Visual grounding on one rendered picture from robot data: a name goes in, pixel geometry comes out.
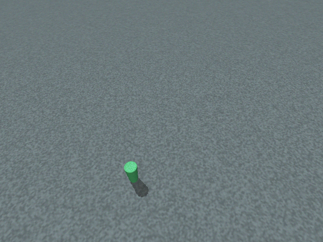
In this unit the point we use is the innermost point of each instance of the cup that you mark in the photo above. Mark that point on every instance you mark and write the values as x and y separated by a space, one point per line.
131 171

